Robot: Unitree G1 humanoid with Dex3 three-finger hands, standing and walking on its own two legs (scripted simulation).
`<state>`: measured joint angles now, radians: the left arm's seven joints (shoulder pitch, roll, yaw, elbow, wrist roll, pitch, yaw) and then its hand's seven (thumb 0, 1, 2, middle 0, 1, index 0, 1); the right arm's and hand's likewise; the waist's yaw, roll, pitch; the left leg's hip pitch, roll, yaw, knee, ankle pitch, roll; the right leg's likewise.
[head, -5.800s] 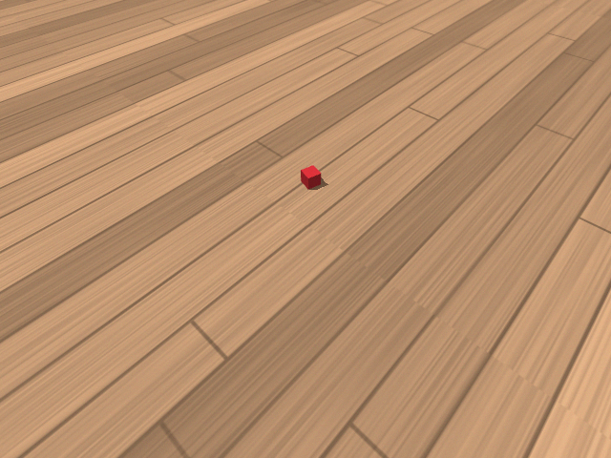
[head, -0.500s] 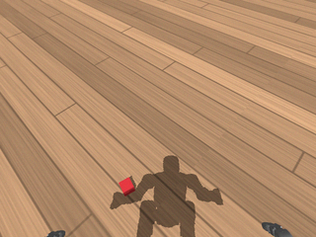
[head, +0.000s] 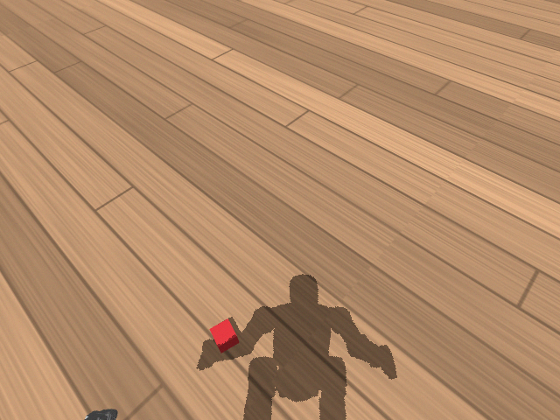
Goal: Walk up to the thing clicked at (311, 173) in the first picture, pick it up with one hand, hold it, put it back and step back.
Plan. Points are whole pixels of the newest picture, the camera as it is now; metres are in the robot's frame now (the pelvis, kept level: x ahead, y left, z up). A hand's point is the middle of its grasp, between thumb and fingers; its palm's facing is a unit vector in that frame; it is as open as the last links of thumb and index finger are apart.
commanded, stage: walk up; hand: left
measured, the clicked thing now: (224, 335) +0.48 +0.22 -0.74
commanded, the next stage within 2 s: stand in 0.12 s
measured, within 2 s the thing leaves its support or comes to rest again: neither
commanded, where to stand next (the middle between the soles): +0.08 +0.00 m, yaw +0 degrees
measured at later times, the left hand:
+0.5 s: hand out of the picture +0.09 +0.24 -0.15, palm faces -0.02 -0.94 -0.33, open 7.4 cm
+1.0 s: hand out of the picture +0.10 +0.24 -0.15, palm faces -0.02 -0.94 -0.35, open 7.4 cm
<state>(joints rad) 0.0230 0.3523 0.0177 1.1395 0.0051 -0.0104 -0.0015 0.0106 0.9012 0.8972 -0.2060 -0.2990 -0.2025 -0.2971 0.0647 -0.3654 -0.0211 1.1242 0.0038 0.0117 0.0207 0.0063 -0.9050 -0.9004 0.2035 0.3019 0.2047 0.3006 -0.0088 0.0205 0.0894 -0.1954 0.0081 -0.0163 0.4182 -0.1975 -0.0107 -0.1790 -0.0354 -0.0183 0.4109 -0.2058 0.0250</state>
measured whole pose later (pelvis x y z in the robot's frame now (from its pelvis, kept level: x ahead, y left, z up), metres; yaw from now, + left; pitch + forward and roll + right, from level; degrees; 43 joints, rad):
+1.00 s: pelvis +0.02 -0.01 +0.01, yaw +0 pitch -2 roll +0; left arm 0.08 0.34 0.01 1.14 0.01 -0.01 -0.01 0.01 0.90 0.90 -0.21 -0.30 -0.20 -0.30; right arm 0.08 -0.36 0.00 1.14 -0.01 -0.01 0.01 0.01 -0.90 -0.90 0.20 0.30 0.20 0.30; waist -0.01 0.02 0.05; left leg -0.11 0.03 -0.03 0.32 -0.17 -0.03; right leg -0.09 -0.01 -0.03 0.31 -0.18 0.01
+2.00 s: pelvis +0.02 -0.01 +0.01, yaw +0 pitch -2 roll +0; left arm 0.11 0.35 0.00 1.13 0.01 -0.01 -0.01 0.01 0.90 0.90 -0.21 -0.30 -0.20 -0.30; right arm 0.10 -0.36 0.01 1.13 0.00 -0.01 0.00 0.01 -0.90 -0.90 0.20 0.30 0.20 0.30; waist 0.00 0.01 0.06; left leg -0.11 0.03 -0.03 0.32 -0.18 -0.03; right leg -0.09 -0.02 -0.03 0.31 -0.19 0.01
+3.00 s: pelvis +0.05 -0.01 -0.01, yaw +0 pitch -2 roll +0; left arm 0.20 0.38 0.05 1.06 0.02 -0.01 -0.02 0.01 0.90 0.90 -0.21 -0.30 -0.20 -0.30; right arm 0.22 -0.35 -0.03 1.04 -0.02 -0.03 0.02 0.01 -0.90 -0.90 0.20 0.30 0.21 0.30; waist 0.01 -0.01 0.05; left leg -0.13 0.02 -0.02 0.50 -0.33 -0.02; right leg -0.13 -0.02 -0.02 0.51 -0.34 0.01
